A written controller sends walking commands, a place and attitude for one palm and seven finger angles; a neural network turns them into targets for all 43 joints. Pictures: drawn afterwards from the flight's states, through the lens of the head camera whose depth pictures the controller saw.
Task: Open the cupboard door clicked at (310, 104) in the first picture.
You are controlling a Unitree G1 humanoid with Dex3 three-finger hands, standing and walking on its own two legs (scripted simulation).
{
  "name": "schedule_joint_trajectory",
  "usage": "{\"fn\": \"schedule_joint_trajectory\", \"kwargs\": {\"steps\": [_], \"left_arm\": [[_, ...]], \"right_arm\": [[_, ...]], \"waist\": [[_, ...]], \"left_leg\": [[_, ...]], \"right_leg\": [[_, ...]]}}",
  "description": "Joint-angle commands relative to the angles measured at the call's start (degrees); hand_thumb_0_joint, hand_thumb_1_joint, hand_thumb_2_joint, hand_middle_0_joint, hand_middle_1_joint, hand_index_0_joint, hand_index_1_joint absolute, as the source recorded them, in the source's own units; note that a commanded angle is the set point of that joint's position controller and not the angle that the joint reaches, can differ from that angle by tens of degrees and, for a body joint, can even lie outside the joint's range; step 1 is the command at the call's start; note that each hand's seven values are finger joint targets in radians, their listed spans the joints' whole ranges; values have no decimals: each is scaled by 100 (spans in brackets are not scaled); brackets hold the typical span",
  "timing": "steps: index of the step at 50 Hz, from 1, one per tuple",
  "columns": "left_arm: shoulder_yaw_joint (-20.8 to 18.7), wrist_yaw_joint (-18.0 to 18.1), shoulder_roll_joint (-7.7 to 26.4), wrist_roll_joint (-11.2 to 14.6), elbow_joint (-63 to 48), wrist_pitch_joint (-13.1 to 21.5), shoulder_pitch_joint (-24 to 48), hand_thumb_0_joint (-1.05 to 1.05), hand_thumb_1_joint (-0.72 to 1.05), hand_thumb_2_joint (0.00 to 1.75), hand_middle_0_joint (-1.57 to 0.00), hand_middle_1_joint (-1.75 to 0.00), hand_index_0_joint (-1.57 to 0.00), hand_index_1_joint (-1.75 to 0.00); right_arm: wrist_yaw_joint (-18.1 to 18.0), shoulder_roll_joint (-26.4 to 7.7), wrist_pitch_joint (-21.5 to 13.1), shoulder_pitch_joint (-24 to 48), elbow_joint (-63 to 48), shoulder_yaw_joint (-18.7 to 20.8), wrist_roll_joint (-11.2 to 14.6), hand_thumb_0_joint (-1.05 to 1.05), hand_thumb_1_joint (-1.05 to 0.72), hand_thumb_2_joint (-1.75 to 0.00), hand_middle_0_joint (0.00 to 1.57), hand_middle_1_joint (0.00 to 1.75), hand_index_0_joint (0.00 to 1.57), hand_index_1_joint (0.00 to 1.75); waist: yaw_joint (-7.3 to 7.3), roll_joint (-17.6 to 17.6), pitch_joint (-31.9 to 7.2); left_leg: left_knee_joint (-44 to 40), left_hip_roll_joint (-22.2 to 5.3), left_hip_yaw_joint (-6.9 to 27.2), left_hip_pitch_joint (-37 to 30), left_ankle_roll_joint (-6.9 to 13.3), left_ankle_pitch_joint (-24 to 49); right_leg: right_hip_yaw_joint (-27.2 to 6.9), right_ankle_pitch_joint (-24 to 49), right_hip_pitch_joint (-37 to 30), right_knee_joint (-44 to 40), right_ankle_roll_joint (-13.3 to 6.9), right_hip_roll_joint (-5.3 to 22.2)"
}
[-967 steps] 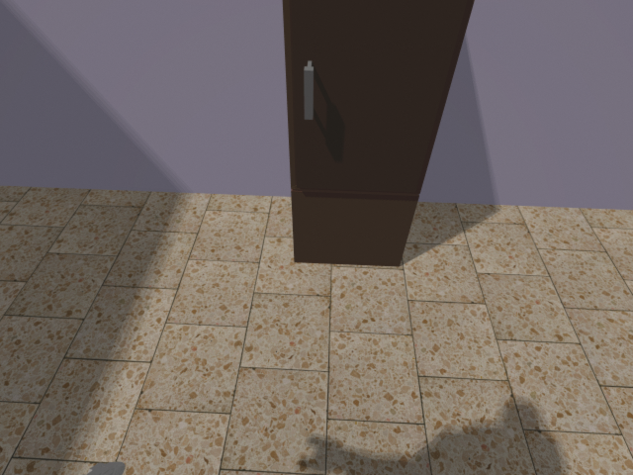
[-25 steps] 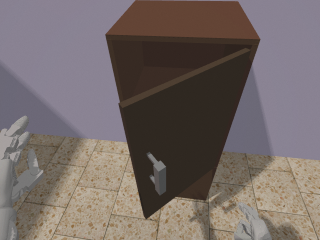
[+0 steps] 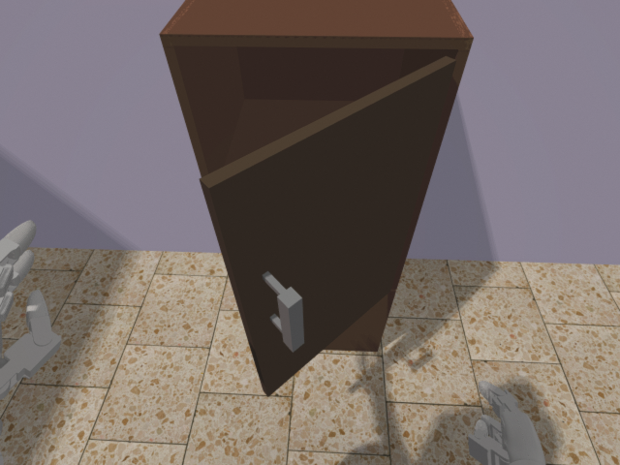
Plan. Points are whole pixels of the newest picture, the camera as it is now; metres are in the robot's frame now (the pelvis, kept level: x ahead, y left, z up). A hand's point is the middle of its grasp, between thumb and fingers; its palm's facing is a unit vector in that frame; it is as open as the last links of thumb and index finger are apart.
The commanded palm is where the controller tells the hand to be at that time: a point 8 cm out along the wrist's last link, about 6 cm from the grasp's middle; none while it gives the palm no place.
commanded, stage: step back with the hand held close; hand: left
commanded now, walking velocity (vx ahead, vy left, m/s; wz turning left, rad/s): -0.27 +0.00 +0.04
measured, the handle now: (282, 311) +0.32 +0.06 +0.00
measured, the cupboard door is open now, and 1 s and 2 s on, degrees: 44 44 44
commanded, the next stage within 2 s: stop stepping back and stand still in 0.84 s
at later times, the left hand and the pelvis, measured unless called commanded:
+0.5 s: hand out of the picture +0.11 +0.29 +0.16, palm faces +0.50 -0.73 -0.47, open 7.4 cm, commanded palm +0.04 +0.32 +0.17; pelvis -0.08 +0.02 -0.02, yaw +3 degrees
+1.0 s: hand out of the picture +0.02 +0.27 +0.16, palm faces +0.42 -0.81 -0.41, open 7.4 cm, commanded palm -0.04 +0.31 +0.17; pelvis -0.20 +0.02 -0.03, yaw -4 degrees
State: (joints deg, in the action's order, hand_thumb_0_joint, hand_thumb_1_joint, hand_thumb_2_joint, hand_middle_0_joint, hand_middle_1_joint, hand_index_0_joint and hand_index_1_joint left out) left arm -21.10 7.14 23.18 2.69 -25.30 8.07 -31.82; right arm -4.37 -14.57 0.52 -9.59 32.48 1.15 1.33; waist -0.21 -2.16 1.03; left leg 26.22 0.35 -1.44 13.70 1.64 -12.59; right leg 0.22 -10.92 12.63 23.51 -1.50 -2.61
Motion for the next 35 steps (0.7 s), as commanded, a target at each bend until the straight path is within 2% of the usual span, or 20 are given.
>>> {"fn": "schedule_joint_trajectory", "kwargs": {"steps": [1, 5, 8, 9, 12, 16, 18, 20, 22, 24, 26, 27, 28, 29, 30, 31, 32, 33, 34, 35], "left_arm": [[-1012, 216, 1146, 33, -1372, 398, -25, 0, 90, 90, -20, -30, -20, -30], [-1043, 255, 1144, -6, -1452, 463, -102, 0, 90, 90, -20, -30, -20, -30], [-1051, 272, 1097, -70, -1367, 522, -39, 0, 90, 90, -20, -30, -20, -30], [-1051, 275, 1071, -97, -1372, 543, -8, 0, 90, 90, -20, -30, -20, -30], [-1017, 276, 1011, -175, -1504, 633, 191, 0, 90, 90, -20, -30, -20, -30], [-1107, 281, 979, -285, -1627, 700, 412, 0, 90, 90, -20, -30, -20, -30], [-1268, 262, 1102, -331, -1636, 734, 517, 0, 90, 90, -20, -30, -20, -30], [-1190, 233, 984, -263, -1587, 755, 382, 0, 90, 90, -20, -30, -20, -30], [-1156, 219, 968, -194, -1635, 791, 389, 0, 90, 90, -20, -30, -20, -30], [-1062, 223, 962, -182, -1654, 779, 518, 0, 90, 90, -20, -30, -20, -30], [-1032, 262, 1089, -139, -1776, 803, 625, 0, 90, 90, -20, -30, -20, -30], [-1027, 288, 1138, -120, -1772, 818, 614, 0, 90, 90, -20, -30, -20, -30], [-1129, 324, 1265, -120, -1836, 865, 585, 0, 90, 90, -20, -30, -20, -30], [-1117, 336, 1230, -102, -1779, 851, 474, 0, 90, 90, -20, -30, -20, -30], [-1192, 327, 1285, -80, -1828, 858, 407, 0, 90, 90, -20, -30, -20, -30], [-1284, 315, 1356, -73, -1884, 883, 354, 0, 90, 90, -20, -30, -20, -30], [-1397, 299, 1365, -81, -1900, 919, 275, 0, 90, 90, -20, -30, -20, -30], [-1530, 286, 1332, -163, -1833, 968, 150, 0, 90, 90, -20, -30, -20, -30], [-1595, 257, 1297, -155, -1911, 963, 210, 0, 90, 90, -20, -30, -20, -30], [-1625, 252, 1350, -124, -1940, 948, 353, 0, 90, 90, -20, -30, -20, -30]], "right_arm": [[-61, -554, -272, 509, -1016, 230, 1, 0, -90, -90, 20, 30, 20, 30], [-58, -587, -323, 477, -1039, 227, -7, 0, -90, -90, 20, 30, 20, 30], [-65, -633, -392, 464, -1038, 229, -18, 0, -90, -90, 20, 30, 20, 30], [-62, -630, -420, 413, -1056, 215, -23, 0, -90, -90, 20, 30, 20, 30], [-50, -700, -539, 336, -1081, 220, -34, 0, -90, -90, 20, 30, 20, 30], [-66, -715, -708, 307, -1057, 219, -76, 0, -90, -90, 20, 30, 20, 30], [-72, -694, -783, 335, -1038, 240, -114, 0, -90, -90, 20, 30, 20, 30], [-24, -614, -854, 252, -983, 220, -118, 0, -90, -90, 20, 30, 20, 30], [5, -600, -890, 229, -897, 209, -122, 0, -90, -90, 20, 30, 20, 30], [37, -576, -874, 218, -821, 239, -118, 0, -90, -90, 20, 30, 20, 30], [91, -519, -834, 174, -728, 247, -127, 0, -90, -90, 20, 30, 20, 30], [114, -458, -802, 146, -666, 235, -127, 0, -90, -90, 20, 30, 20, 30], [115, -467, -778, 202, -593, 252, -129, 0, -90, -90, 20, 30, 20, 30], [116, -401, -741, 171, -603, 226, -110, 0, -90, -90, 20, 30, 20, 30], [98, -452, -716, 217, -640, 237, -89, 0, -90, -90, 20, 30, 20, 30], [73, -505, -701, 291, -705, 238, -73, 0, -90, -90, 20, 30, 20, 30], [41, -579, -725, 372, -770, 235, -81, 0, -90, -90, 20, 30, 20, 30], [-1, -695, -788, 547, -803, 276, -110, 0, -90, -90, 20, 30, 20, 30], [5, -617, -882, 484, -832, 292, -172, 0, -90, -90, 20, 30, 20, 30], [38, -495, -948, 415, -756, 329, -205, 0, -90, -90, 20, 30, 20, 30]], "waist": [[59, 11, -1021], [64, -209, -845], [43, -325, -524], [35, -241, -484], [6, -293, -343], [47, -710, -449], [77, -812, -439], [32, -350, -409], [-20, -97, -487], [-55, 379, -498], [-88, 713, -486], [-117, 862, -526], [-143, 701, -611], [-150, 748, -692], [-147, 502, -666], [-119, 88, -560], [-82, -546, -563], [-3, -1612, -620], [46, -1755, -870], [12, -1207, -834]], "left_leg": [[-171, -372, 396, 63, 47, 1304], [-422, -468, 565, 644, 131, 569], [-688, -547, 751, 1478, 260, -724], [-761, -579, 791, 1766, 287, -1206], [-835, -662, 963, 2324, 388, -2154], [-1439, -1130, 1475, 3163, 601, -2997], [-1460, -1295, 1610, 3472, 715, -3096], [-1020, -1121, 1431, 2923, 624, -2437], [-538, -761, 1110, 2359, 445, -2045], [324, -354, 692, 1765, 201, -1876], [1229, -13, 444, 897, -42, -1260], [1551, 89, 349, 505, -123, -926], [1603, 92, 336, 246, -145, -686], [1362, 49, 386, 180, -137, -567], [887, -25, 495, 160, -96, -579], [290, -252, 770, 408, 13, -851], [-539, -702, 1210, 1147, 202, -1490], [-1706, -1476, 2069, 2447, 527, -2861], [-2400, -2044, 2650, 3149, 810, -3406], [-2318, -2123, 2584, 2781, 844, -2884]], "right_leg": [[-489, 1807, -582, -45, 138, 574], [-438, 1029, -640, 63, 168, 452], [-488, 424, -827, 186, 176, 376], [-527, 181, -930, 256, 182, 356], [-550, -435, -946, 448, 191, 290], [-271, -49, -1626, 1672, 292, -73], [-301, 104, -1849, 2078, 321, -175], [-488, 311, -1369, 1721, 225, -87], [-878, 392, -822, 1127, 97, 117], [-1520, -299, 42, 254, -87, 562], [-2055, -919, 1127, -539, -409, 1139], [-2010, -763, 1454, -687, -507, 1339], [-1908, -367, 1595, -638, -558, 1394], [-1573, -128, 1474, -444, -453, 1294], [-1287, -255, 1539, -254, -288, 1006], [-973, -646, 1479, 43, -78, 614], [-598, -889, 851, 767, 130, 156], [-146, -866, -418, 2246, 292, -403], [-148, -1208, -1100, 3873, 314, -605], [-321, -1554, -631, 4641, 276, -565]]}}
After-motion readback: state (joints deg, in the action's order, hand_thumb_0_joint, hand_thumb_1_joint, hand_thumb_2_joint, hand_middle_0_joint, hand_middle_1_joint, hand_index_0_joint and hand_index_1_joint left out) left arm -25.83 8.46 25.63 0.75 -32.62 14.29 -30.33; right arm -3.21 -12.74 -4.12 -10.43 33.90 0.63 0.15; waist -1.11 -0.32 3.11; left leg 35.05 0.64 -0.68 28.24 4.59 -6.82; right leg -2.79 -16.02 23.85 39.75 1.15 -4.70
